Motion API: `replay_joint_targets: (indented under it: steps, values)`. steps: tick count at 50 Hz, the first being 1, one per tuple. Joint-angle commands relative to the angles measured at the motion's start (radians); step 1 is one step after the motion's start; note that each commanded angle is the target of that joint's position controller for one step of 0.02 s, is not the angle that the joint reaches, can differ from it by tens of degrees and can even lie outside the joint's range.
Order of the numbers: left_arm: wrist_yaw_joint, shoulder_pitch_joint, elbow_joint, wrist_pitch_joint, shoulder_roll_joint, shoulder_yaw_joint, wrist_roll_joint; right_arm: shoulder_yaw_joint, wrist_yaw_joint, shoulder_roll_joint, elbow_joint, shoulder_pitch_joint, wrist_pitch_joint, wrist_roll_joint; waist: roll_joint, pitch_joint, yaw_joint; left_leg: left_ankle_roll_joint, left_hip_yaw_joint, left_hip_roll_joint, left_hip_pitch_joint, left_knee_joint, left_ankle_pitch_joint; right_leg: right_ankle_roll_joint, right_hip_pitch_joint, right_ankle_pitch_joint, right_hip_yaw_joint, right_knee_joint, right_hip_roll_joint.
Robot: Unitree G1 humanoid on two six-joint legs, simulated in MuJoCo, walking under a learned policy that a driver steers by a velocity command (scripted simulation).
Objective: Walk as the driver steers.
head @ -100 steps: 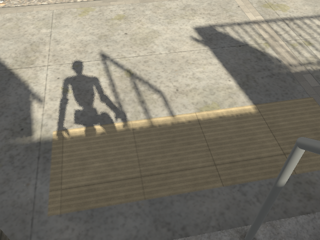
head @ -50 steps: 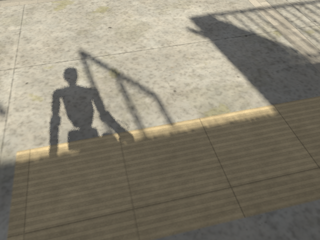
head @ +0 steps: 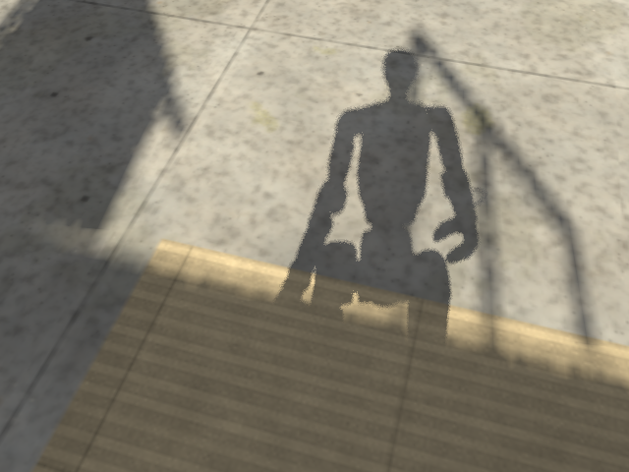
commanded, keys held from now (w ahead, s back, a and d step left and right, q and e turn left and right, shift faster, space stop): w+q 0.20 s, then w+e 0.80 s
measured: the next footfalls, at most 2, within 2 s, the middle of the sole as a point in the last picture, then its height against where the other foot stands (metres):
left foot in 0.10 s outside the picture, level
right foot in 0.64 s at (371, 436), level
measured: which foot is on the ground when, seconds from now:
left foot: up 0.00-0.08, down 0.10-0.66, up 0.68-1.00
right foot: down 0.00-0.12, up 0.14-0.62, down 0.64-1.00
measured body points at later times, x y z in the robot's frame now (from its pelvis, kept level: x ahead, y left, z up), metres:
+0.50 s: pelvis +0.28 +0.02 +0.01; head +0.31 +0.02 +0.46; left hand +0.36 +0.28 -0.12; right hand +0.31 -0.25 -0.13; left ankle +0.17 +0.06 -0.73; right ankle +0.47 -0.11 -0.68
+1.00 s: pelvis +0.55 -0.02 +0.02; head +0.59 -0.04 +0.46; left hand +0.59 +0.26 -0.11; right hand +0.70 -0.28 -0.10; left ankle +0.73 +0.14 -0.66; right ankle +0.49 -0.06 -0.73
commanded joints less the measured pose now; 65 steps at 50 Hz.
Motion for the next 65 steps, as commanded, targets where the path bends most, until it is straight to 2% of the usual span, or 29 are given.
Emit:
replay_joint_targets:
  steps: [1,3,5,6,7,8,10,12,14,20,25,29,31,32,33,34,36,38,42,52,55,57,58,59,60,61,62,63,65]
  values:
    - [0.005,0.006,-0.062,0.003,0.111,0.013,0.007,0.02,0.006,0.003,-0.073,-0.081,-0.001,0.002,-0.104,0.025,-0.008,0.026,0.078,-0.04,0.127,-0.116,-0.075,-0.004,0.018,0.912,0.098,-0.098,-0.294]
    - [0.016,0.05,-0.048,0.016,0.147,0.016,0.018,0.012,-0.001,-0.023,-0.059,-0.027,-0.003,0.0,-0.111,-0.017,-0.025,0.047,0.114,-0.108,0.237,-0.173,-0.211,0.002,0.101,1.121,0.053,0.055,-0.292]
    - [0.019,0.053,-0.055,0.03,0.186,0.02,0.025,-0.023,-0.013,-0.094,0.014,0.225,-0.016,-0.01,-0.104,-0.143,-0.136,0.113,0.053,-0.126,0.587,-0.278,-0.233,0.001,-0.012,1.04,0.009,0.416,-0.299]
    - [0.009,0.052,-0.098,0.028,0.157,0.011,0.022,-0.052,-0.028,-0.186,0.02,0.327,-0.015,-0.022,0.039,-0.254,-0.171,0.19,-0.238,0.085,0.824,-0.308,-0.263,0.021,-0.233,0.543,-0.033,0.739,-0.264]
    - [-0.01,0.043,-0.168,0.019,0.091,-0.001,0.006,-0.072,-0.037,-0.259,-0.014,0.354,0.004,-0.001,0.263,-0.363,-0.151,0.399,-0.81,0.388,1.111,-0.447,-0.198,0.074,-0.649,-0.221,0.047,1.125,-0.036]
    - [-0.01,-0.114,-0.195,0.014,0.187,0.018,0.03,-0.072,-0.053,-0.22,-0.003,0.379,0.019,0.011,0.008,-0.246,-0.187,0.342,-0.733,0.319,1.073,-0.491,-0.259,0.053,-0.823,-0.114,0.189,1.1,-0.088]
    - [-0.009,-0.157,-0.222,0.002,0.174,0.019,0.011,-0.061,-0.063,-0.164,0.007,0.253,0.014,0.015,-0.053,-0.028,-0.073,0.242,-0.5,0.236,0.758,-0.54,-0.087,0.051,-0.753,-0.01,0.194,0.89,-0.162]
    - [-0.013,-0.066,-0.182,0.046,0.123,0.01,0.043,-0.041,-0.062,-0.107,-0.011,0.176,-0.014,0.013,-0.059,-0.021,0.014,0.193,-0.34,0.158,0.578,-0.565,0.122,0.062,-0.572,0.006,0.185,0.785,-0.185]
    - [-0.025,-0.042,-0.167,0.067,0.098,0.01,0.039,-0.038,-0.058,-0.106,0.008,0.208,-0.036,0.018,-0.042,-0.04,0.027,0.175,-0.251,0.12,0.541,-0.593,0.217,0.067,-0.515,0.071,0.155,0.721,-0.173]
    - [-0.037,-0.279,-0.237,0.062,0.096,0.015,0.023,-0.042,-0.053,-0.125,0.062,0.323,-0.055,0.019,0.009,0.017,-0.042,0.087,-0.119,0.092,0.615,-0.657,0.249,0.053,-0.583,0.344,0.141,0.448,-0.173]
    - [-0.047,-0.399,-0.278,0.055,0.088,0.008,0.023,-0.032,-0.071,-0.11,0.095,0.384,-0.067,0.009,0.003,0.063,-0.082,0.077,-0.065,0.158,0.765,-0.673,0.259,0.008,-0.608,0.384,0.137,0.274,-0.124]
    - [-0.042,-0.344,-0.276,0.047,0.105,0.014,0.03,-0.031,-0.09,-0.144,0.104,0.37,-0.072,0.002,0.034,0.006,-0.038,0.036,0.006,0.18,0.854,-0.487,0.713,-0.059,-0.446,0.222,0.055,0.195,-0.036]
    - [-0.032,-0.128,-0.208,0.038,0.143,0.034,0.033,-0.038,-0.092,-0.173,0.096,0.347,-0.059,0.0,0.033,-0.109,0.068,0.014,0.043,0.163,0.829,-0.165,0.812,-0.098,-0.211,0.197,0.041,0.104,0.026]
    - [-0.024,0.011,-0.17,0.033,0.2,0.054,0.048,-0.035,-0.09,-0.174,0.07,0.332,-0.06,0.006,-0.003,-0.191,0.131,-0.005,0.068,0.136,0.643,0.093,0.569,-0.148,0.027,0.2,0.175,0.078,-0.066]
    - [-0.017,0.066,-0.174,0.036,0.337,0.093,0.055,-0.016,-0.07,-0.083,0.019,0.403,-0.067,0.037,-0.262,-0.306,0.091,-0.063,0.1,-0.061,0.23,0.542,-0.127,-0.332,0.343,0.24,0.688,0.049,-0.365]
    - [-0.029,0.008,-0.176,0.048,0.29,0.082,0.01,-0.031,-0.061,-0.14,0.006,0.351,-0.077,0.007,-0.153,-0.34,0.074,-0.046,-0.088,-0.096,0.087,0.646,-0.497,-0.352,0.357,0.27,0.905,-0.071,-0.405]
    - [-0.032,-0.129,-0.202,0.056,0.213,0.062,0.009,-0.026,-0.05,-0.132,-0.036,0.259,-0.093,0.01,-0.045,-0.09,0.019,-0.041,-0.105,0.011,0.027,0.547,-0.352,-0.285,0.089,0.266,0.664,-0.135,-0.345]
    - [-0.024,-0.174,-0.204,0.052,0.161,0.044,0.005,-0.024,-0.049,-0.111,-0.046,0.267,-0.063,-0.008,-0.033,-0.014,-0.043,-0.069,-0.098,0.055,0.111,0.42,-0.333,-0.226,-0.091,0.392,0.528,-0.174,-0.252]
    - [-0.02,-0.129,-0.198,0.023,0.209,0.055,-0.003,-0.019,-0.046,-0.089,-0.08,0.236,-0.012,-0.019,-0.069,-0.028,-0.052,-0.128,-0.056,0.063,0.117,0.286,-0.268,-0.216,-0.143,0.515,0.438,-0.208,-0.182]
    - [-0.003,0.02,-0.207,0.039,0.224,0.061,0.009,-0.007,-0.031,-0.09,-0.223,-0.103,-0.022,-0.004,-0.115,-0.011,0.069,-0.154,-0.054,0.007,0.02,-0.141,-0.057,-0.161,0.054,0.596,0.517,-0.124,-0.167]
    - [0.007,-0.018,-0.232,0.037,0.246,0.066,0.017,-0.009,-0.033,-0.118,-0.236,-0.074,-0.035,0.002,-0.126,-0.019,0.035,-0.127,-0.079,-0.016,0.148,-0.25,-0.106,-0.133,0.055,0.634,0.569,-0.065,-0.189]
    - [0.003,-0.082,-0.255,0.033,0.266,0.07,0.018,-0.025,-0.047,-0.154,-0.193,0.083,-0.046,0.005,-0.122,-0.073,-0.041,-0.096,-0.066,-0.062,0.405,-0.318,-0.174,-0.092,-0.018,0.75,0.57,0.058,-0.158]
    - [-0.008,-0.095,-0.256,0.026,0.258,0.066,0.008,-0.037,-0.06,-0.183,-0.166,0.207,-0.059,-0.002,-0.067,-0.142,-0.107,-0.069,-0.088,-0.028,0.596,-0.378,-0.148,-0.067,-0.076,0.735,0.523,0.235,-0.097]
    - [-0.017,-0.081,-0.285,0.018,0.189,0.046,-0.004,-0.053,-0.08,-0.254,-0.163,0.361,-0.064,-0.024,0.043,-0.294,-0.156,-0.018,-0.299,0.194,0.825,-0.398,-0.342,-0.045,-0.189,0.48,0.442,0.499,-0.043]
    - [-0.013,0.049,-0.311,0.024,0.118,0.031,-0.03,-0.071,-0.085,-0.332,-0.174,0.348,-0.048,-0.035,0.266,-0.379,-0.073,0.104,-0.744,0.441,1.018,-0.49,-0.352,-0.015,-0.485,-0.205,0.312,0.75,0.111]
    - [-0.002,0.033,-0.282,0.042,0.208,0.039,0.012,-0.068,-0.078,-0.256,-0.177,0.305,-0.035,-0.015,0.125,-0.293,-0.057,0.115,-0.804,0.421,0.918,-0.507,-0.476,-0.024,-0.584,-0.155,0.292,0.844,0.011]
    - [-0.01,-0.046,-0.28,0.049,0.22,0.044,0.023,-0.046,-0.075,-0.166,-0.189,0.249,-0.033,-0.006,0.016,-0.164,-0.057,0.091,-0.637,0.366,0.78,-0.529,-0.463,-0.02,-0.579,-0.055,0.284,0.841,-0.026]
    - [-0.02,-0.091,-0.289,0.053,0.203,0.041,0.024,-0.035,-0.07,-0.125,-0.184,0.217,-0.034,-0.006,-0.016,-0.093,-0.046,0.067,-0.492,0.31,0.682,-0.558,-0.356,-0.011,-0.559,0.003,0.272,0.803,-0.055]
    - [-0.042,-0.106,-0.294,0.074,0.183,0.039,0.037,-0.031,-0.07,-0.116,-0.162,0.232,-0.045,-0.002,0.066,-0.047,-0.026,0.032,-0.309,0.237,0.59,-0.597,-0.194,0.004,-0.521,0.034,0.251,0.764,-0.091]
Velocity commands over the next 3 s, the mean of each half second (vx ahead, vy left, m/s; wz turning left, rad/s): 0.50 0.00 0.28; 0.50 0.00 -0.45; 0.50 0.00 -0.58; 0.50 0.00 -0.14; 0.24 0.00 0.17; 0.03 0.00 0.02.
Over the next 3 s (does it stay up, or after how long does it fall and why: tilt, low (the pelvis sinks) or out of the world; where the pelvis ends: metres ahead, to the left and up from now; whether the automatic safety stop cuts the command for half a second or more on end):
stays up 1.17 -0.30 0.01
